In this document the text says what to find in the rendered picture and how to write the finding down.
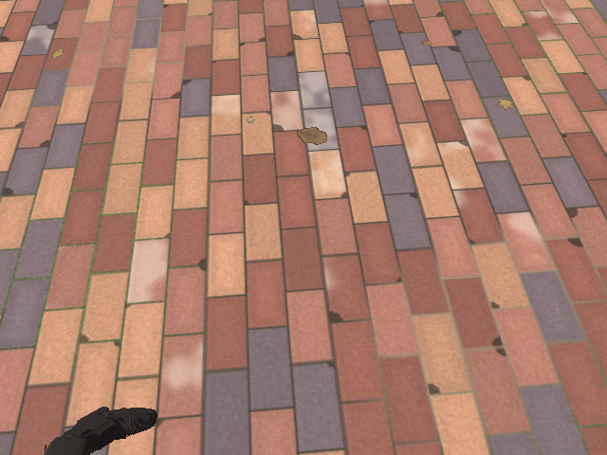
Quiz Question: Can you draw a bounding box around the robot left hand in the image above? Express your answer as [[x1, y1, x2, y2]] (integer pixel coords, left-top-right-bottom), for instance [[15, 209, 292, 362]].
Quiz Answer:
[[44, 407, 157, 455]]

